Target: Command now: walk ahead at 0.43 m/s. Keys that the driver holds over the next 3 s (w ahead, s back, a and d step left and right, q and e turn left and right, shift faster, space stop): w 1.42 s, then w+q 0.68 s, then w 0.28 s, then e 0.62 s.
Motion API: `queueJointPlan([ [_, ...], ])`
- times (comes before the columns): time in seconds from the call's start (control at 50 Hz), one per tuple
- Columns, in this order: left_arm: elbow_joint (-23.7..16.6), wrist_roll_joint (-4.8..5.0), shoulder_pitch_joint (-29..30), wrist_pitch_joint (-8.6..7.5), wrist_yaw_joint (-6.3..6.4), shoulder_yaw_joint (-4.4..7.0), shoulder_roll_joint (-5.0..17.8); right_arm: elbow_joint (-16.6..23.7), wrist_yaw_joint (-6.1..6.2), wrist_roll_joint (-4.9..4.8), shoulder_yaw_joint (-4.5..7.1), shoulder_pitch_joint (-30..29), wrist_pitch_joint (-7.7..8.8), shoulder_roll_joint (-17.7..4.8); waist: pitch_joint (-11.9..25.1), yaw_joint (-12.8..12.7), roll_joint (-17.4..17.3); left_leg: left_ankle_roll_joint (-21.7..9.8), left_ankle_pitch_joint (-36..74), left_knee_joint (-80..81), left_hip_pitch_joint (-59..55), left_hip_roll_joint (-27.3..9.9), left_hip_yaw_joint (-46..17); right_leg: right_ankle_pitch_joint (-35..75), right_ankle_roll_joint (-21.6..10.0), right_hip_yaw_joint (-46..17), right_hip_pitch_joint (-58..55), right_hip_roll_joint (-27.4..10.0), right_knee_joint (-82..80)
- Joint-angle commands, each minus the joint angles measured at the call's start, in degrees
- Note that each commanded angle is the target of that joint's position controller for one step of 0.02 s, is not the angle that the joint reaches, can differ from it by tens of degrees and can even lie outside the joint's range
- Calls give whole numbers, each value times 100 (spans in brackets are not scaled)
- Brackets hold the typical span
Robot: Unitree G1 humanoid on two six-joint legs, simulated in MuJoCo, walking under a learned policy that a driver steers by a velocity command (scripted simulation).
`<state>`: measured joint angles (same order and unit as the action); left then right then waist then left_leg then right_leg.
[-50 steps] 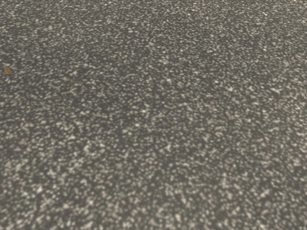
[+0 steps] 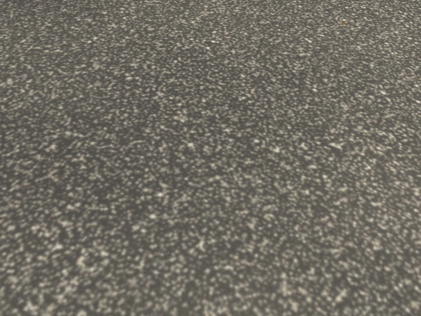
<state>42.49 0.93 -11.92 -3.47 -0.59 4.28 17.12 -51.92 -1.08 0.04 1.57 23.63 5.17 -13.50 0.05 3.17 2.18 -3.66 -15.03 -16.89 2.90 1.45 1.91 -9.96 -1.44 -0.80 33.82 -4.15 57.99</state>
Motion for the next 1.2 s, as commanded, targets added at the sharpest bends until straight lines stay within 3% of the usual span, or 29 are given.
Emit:
queueJointPlan([
  [0.02, -576, -17, 728, -83, -45, -6, 112, 242, 84, -1, 164, 66, 5, -908, -421, 27, -624, -622, 2172, 878, -461, -1263, -962, 640, 164, 77, 1138, -112, -693],
  [0.08, -771, 20, 1355, -134, -118, -93, -30, 193, 161, -11, 153, 215, -41, -962, -595, 198, -687, -550, 2050, 1068, -154, -1131, -623, 1358, 210, 273, 660, 39, -1832],
  [0.18, -1010, 70, 1995, -231, -278, -122, 35, 28, 181, -86, 192, 502, -110, -1041, -856, 222, -691, -627, 2357, 915, -685, -1491, -595, 1334, -24, 285, 518, 210, -2728],
  [0.24, -937, 40, 1557, -253, -291, -9, 339, 45, 215, -78, 278, 361, -165, -1234, -326, -217, -930, -482, 4750, 35, -1190, -1601, -513, 758, -351, 432, -313, 527, -2854],
  [0.28, -468, 37, -109, -203, -171, 203, 767, 119, 236, -25, 280, 161, -244, -1251, 780, -1094, -973, -242, 5753, -1946, -566, -1302, -276, 940, -725, 450, -2693, 607, -2921],
  [0.3, -229, -53, -1201, -148, -72, 289, 1178, 294, 252, 104, 180, 212, -222, -981, 1722, -1348, -160, -113, 3438, -3830, 932, -911, -157, 836, -1077, -1000, -4711, -639, -2617],
  [0.32, -108, -78, -1235, -179, -147, 267, 1263, 262, 151, 14, -39, 1116, -105, -137, 2574, -709, 1373, 151, -1692, -5622, 2970, 243, -701, -740, -2005, -3986, -6264, -1883, -3434],
  [0.34, -105, -27, -1061, -169, -120, 144, 689, 295, 99, -163, 135, 422, 33, -909, 1947, -1003, 742, 64, -1683, -6106, 3567, -39, -1181, -1429, -1699, -4071, -5696, -1645, -4033],
  [0.36, -123, -13, -579, -167, -93, 82, 552, 542, 75, -300, 210, -224, 107, -1112, 927, -880, 479, 16, -1142, -6035, 3833, -315, -934, -1141, -1464, -3112, -4744, -1464, -4221],
  [0.38, -138, -35, -204, -186, -103, 57, 503, 609, 110, -258, 188, -514, 147, -1019, 445, -665, -140, 33, -610, -5738, 3618, -603, -780, -390, -1355, -2483, -3807, -1262, -4414],
  [0.4, -149, -97, 25, -217, -128, 33, 398, 604, 132, -165, 222, -574, 130, -964, 178, -461, -233, 82, -314, -5463, 3393, -772, -726, 211, -1311, -1991, -3161, -1040, -4563],
  [0.42, -122, -162, 126, -254, -137, 9, 316, 567, 128, -137, 226, -372, 67, -882, 196, -251, -39, 111, -127, -5330, 3038, -925, -782, 453, -1296, -1691, -2785, -898, -4729],
  [0.48, 69, -73, 108, -357, -152, 16, 349, 590, 164, -91, 194, -332, -110, -658, -16, -81, 86, 293, -4, -4801, 2951, -1087, -671, 713, -1388, -1136, -2165, -779, -5115],
  [0.54, 241, -83, -147, -343, -65, 58, 559, 870, 177, -10, 175, -1045, -124, -658, -304, -238, 34, 488, 849, -3871, 3467, -1154, -582, 941, -1372, -764, -2118, -672, -5277],
  [0.62, 405, -20, -533, -263, 1, 70, 735, 1093, 83, -24, 87, -1917, -19, -494, -366, -588, -46, 478, 2103, -2199, 3150, -866, -282, 1101, -1090, -250, -2278, -435, -5210],
  [0.7, 660, 40, -977, -147, 17, 85, 837, 1359, -45, -103, 78, -2527, 29, -577, -436, -793, 14, 354, 1991, -1511, 3314, -711, -307, 1053, -1035, -375, -3131, -794, -4877],
  [0.74, 732, 47, -1003, -70, 46, 106, 892, 1450, -111, -101, 110, -2569, 53, -691, -380, -698, 86, 196, 1528, -1304, 3290, -641, -333, 1354, -932, -472, -3575, -1008, -4593],
  [0.78, 738, 37, -859, 1, 74, 129, 982, 1368, -130, -95, 188, -2110, 71, -870, -96, -378, 224, 13, 1097, -1160, 2583, -430, -161, 2451, -785, -421, -3778, -1005, -4017],
  [0.8, 722, 18, -755, 40, 83, 101, 932, 1144, -103, -82, 308, -1354, 72, -1066, 361, 28, 164, -148, 1127, -1028, 1556, -243, 17, 3224, -647, -200, -3634, -745, -3115],
  [0.82, 622, -71, -786, 41, 100, -6, 696, 900, -45, -38, 444, -333, 56, -1418, 1174, 414, -115, -430, 1340, -1285, -91, -724, -448, 2621, -455, 44, -2812, -440, -1675],
  [0.84, 485, -90, -1493, -77, 48, -213, 30, 801, -20, 57, 593, 214, 18, -2050, 2012, 197, -1510, -1365, 494, -1010, -2374, -2184, -3076, 126, -4, 313, -396, 527, 623],
  [0.86, 600, -23, -1393, -210, 12, -183, 258, 778, -46, -15, 474, 351, -3, -1569, 2376, 336, -1679, -1567, -227, -136, -2656, -2436, -4514, -2279, -13, -499, 472, 710, 1436],
  [0.88, 469, 145, -876, -280, -25, -46, 757, 836, -42, -34, 361, -89, 0, -1258, 1415, 302, -1229, -1247, -525, -40, -1971, -2251, -3712, -2021, -106, -582, 1011, 349, 1789],
  [0.9, 366, 163, -480, -305, -15, -55, 740, 927, -31, -26, 312, -524, -7, -1108, 826, 157, -834, -1065, -199, 57, -1112, -2020, -2928, -1481, -150, -399, 990, 35, 1589],
  [0.92, 338, 74, -287, -287, 10, -48, 673, 956, -46, 3, 265, -861, -5, -951, 386, -13, -575, -982, 292, 251, -322, -1782, -2375, -1071, -121, -307, 798, -167, 1195],
  [0.96, 427, 1, -486, -149, 34, -32, 513, 971, -73, 60, 220, -1131, 53, -784, 198, -328, -748, -895, 894, 618, 494, -1471, -1765, -578, -50, -332, 138, -381, 749],
  [1.02, 406, -51, -409, -18, 72, -59, 333, 828, -57, 21, 270, -1012, 141, -932, 56, -425, -644, -1020, 1605, 903, 733, -1392, -1247, -107, 115, -265, 221, -421, 260],
  [1.08, 221, -92, 187, -41, 66, -72, 280, 667, 28, 2, 294, -756, 101, -1019, -112, -281, -537, -947, 1854, 1007, 522, -1303, -893, 766, 227, -234, 566, -415, -763],
  [1.2, -88, -23, 1301, -148, -74, -154, 143, 343, 108, -77, 330, -186, -5, -1176, -397, 124, -532, -789, 1539, 987, 58, -1309, -571, 1648, 177, 15, 339, -112, -2435],
])
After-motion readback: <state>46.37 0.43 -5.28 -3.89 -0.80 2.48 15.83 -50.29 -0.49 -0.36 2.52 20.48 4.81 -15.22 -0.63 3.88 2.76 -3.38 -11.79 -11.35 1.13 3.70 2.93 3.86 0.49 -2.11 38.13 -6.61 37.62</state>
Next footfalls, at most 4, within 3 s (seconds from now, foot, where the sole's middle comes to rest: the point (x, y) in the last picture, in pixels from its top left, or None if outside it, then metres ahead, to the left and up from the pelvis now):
0.28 right None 0.35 -0.13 -0.79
0.82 left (159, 277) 0.65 0.11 -0.79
1.36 right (223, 202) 0.95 -0.12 -0.79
1.92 left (159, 148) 1.23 0.13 -0.79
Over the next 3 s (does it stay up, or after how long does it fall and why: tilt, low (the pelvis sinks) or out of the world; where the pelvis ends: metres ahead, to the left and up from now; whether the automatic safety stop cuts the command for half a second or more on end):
stays up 1.52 0.14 -0.01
